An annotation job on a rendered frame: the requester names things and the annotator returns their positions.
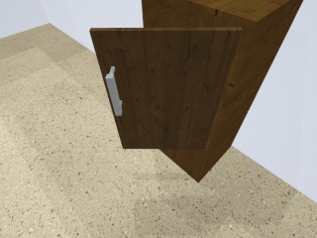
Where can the handle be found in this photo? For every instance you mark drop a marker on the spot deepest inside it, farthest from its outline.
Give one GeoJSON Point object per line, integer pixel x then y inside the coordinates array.
{"type": "Point", "coordinates": [113, 91]}

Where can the cupboard door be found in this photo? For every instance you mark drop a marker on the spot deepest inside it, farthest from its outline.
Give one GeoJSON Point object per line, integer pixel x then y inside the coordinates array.
{"type": "Point", "coordinates": [170, 81]}

